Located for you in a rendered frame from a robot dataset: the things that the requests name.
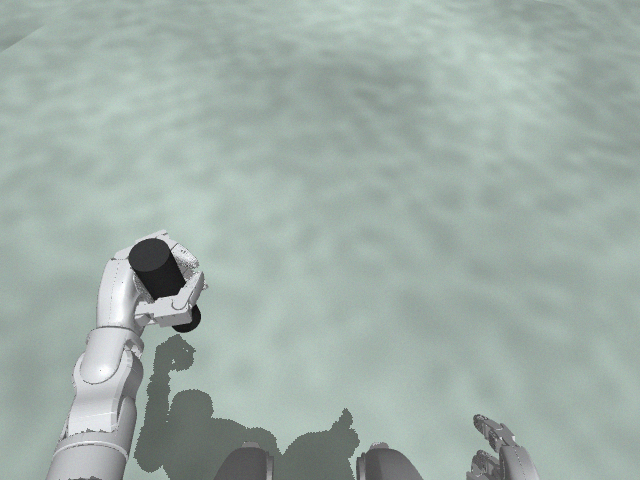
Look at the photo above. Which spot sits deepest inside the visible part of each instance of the left robot arm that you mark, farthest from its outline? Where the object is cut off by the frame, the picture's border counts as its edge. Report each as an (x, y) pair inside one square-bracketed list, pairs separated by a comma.
[(96, 438)]

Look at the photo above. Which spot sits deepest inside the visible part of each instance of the can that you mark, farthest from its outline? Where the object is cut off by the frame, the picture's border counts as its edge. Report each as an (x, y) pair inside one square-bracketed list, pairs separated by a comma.
[(154, 264)]

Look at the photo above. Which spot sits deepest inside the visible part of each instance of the right robot hand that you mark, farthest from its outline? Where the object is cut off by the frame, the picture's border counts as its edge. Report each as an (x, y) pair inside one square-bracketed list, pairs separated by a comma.
[(514, 462)]

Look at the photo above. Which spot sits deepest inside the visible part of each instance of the left robot hand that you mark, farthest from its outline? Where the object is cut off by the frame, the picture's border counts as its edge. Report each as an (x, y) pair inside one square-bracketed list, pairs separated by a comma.
[(124, 301)]

